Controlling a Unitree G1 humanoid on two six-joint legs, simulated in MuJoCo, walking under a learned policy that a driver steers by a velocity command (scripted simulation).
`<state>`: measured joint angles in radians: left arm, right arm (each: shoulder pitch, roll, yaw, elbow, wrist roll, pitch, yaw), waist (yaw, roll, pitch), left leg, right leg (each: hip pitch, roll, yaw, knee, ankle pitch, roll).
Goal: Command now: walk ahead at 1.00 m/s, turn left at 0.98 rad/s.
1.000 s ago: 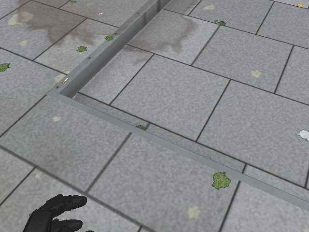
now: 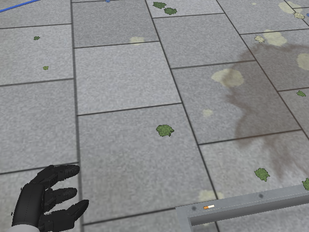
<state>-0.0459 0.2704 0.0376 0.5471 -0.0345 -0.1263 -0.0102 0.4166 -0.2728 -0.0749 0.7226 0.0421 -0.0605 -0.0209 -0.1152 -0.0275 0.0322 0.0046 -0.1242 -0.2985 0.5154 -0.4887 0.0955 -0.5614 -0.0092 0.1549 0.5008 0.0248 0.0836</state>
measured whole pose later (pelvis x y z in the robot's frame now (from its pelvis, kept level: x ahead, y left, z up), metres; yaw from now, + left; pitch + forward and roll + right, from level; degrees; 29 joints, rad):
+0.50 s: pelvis +0.40 +0.03 -0.02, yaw +22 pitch +2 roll -1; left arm 0.55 0.25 0.01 0.91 0.00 -0.09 -0.01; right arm -0.03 -0.24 0.00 0.53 0.03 -0.06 0.08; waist 0.11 0.00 0.03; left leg -0.74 0.01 0.04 0.75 -0.08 0.13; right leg 0.32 -0.04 -0.20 0.16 -0.46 0.06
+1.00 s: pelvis +0.86 +0.23 -0.03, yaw +25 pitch +2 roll +0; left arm -0.03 0.26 -0.01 0.61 -0.03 -0.11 -0.05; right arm 0.53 -0.26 -0.03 0.88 -0.01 -0.07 0.00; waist -0.08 -0.02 0.03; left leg 0.30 -0.05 -0.03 0.25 -0.51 0.07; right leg -0.62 0.00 -0.06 0.49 0.10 -0.07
